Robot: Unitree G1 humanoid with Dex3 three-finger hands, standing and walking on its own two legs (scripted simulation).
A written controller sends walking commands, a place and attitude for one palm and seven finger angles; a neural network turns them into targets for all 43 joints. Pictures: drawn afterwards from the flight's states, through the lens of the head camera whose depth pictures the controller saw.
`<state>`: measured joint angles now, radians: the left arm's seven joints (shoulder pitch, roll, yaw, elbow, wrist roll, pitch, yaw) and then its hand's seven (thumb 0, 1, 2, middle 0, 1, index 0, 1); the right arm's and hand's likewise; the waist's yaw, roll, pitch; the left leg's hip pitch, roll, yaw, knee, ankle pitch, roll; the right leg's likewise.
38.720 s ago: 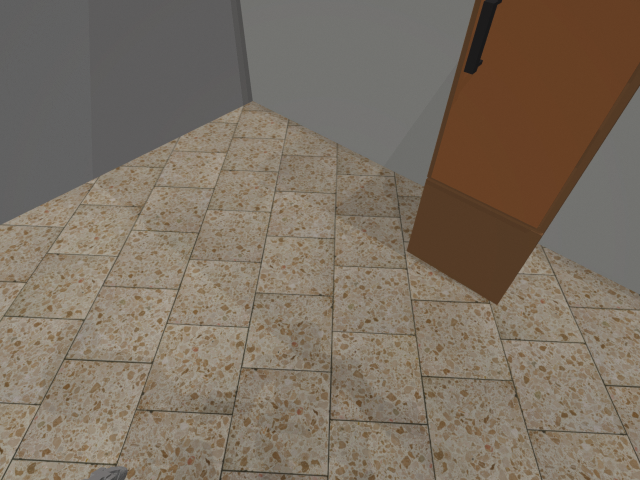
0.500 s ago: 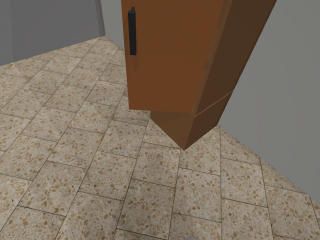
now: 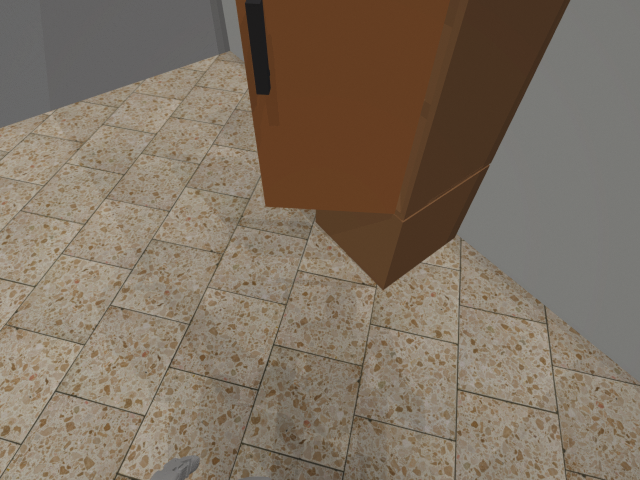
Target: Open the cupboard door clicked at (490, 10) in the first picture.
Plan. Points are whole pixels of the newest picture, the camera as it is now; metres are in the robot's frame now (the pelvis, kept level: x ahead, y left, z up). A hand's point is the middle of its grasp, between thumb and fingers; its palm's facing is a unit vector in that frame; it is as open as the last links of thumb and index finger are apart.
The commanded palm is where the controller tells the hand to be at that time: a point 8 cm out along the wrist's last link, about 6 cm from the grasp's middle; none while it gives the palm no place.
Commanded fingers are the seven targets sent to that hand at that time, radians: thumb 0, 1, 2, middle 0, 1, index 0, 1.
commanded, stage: come to a stop and stand still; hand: left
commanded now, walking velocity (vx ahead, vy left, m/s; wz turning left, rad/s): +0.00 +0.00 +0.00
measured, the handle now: (261, 43) +0.78 +0.15 +0.13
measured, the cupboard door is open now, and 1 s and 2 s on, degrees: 49 49 49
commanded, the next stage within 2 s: look again from close up in 0.16 s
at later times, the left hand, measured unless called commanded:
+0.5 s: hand out of the picture -0.02 +0.17 -0.16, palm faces +0.01 -0.98 -0.18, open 7.4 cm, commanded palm none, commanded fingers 0.00 0.90 0.90 -0.20 -0.30 -0.20 -0.30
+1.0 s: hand out of the picture -0.03 +0.16 -0.17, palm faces +0.01 -0.99 -0.16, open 7.4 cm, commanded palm none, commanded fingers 0.00 0.90 0.90 -0.20 -0.30 -0.20 -0.30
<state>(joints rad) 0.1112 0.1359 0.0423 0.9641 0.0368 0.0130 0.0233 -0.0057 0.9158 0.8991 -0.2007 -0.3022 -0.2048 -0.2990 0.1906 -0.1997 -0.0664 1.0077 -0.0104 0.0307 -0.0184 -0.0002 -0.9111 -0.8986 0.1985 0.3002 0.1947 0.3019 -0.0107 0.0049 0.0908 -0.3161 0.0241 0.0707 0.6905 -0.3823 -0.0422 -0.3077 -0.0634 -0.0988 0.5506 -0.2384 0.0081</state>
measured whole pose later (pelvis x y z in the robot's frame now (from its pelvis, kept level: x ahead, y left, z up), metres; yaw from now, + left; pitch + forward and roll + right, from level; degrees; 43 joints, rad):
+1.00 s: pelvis +0.00 +0.00 +0.01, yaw -2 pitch +0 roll +0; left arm 0.36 0.11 0.02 1.12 0.03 0.00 0.01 0.00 0.91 0.90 -0.20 -0.30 -0.20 -0.30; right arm 0.39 -0.10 -0.02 1.16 -0.02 0.00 -0.02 0.00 -0.91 -0.90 0.20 0.30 0.20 0.30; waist -0.01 0.00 -0.01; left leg -0.21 0.01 0.11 0.46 -0.27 0.03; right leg -0.19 -0.03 -0.03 0.50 -0.36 -0.01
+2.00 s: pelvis +0.28 -0.02 -0.01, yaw +0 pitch +0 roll -2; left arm 0.15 0.16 0.05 1.00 0.03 0.00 0.03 -0.02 0.95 0.90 -0.20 -0.30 -0.20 -0.30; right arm 0.23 -0.15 -0.05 1.04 -0.01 0.01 -0.03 0.00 -0.91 -0.90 0.20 0.30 0.19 0.30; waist -0.01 0.01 0.09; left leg -0.35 0.07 0.10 0.64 -0.27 -0.02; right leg -0.31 -0.04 -0.16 0.59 -0.28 -0.02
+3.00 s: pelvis +0.23 -0.05 +0.01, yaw -2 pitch -1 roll +0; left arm 0.30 0.13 0.01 1.13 0.01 0.00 0.02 0.00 0.91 0.90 -0.20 -0.30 -0.20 -0.30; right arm 0.33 -0.10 0.00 1.15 -0.02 0.00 -0.03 0.00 -0.91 -0.90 0.20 0.30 0.20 0.30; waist 0.00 -0.01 0.02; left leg -0.17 0.02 0.06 0.39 -0.20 0.00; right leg -0.17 0.00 -0.06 0.39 -0.21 -0.02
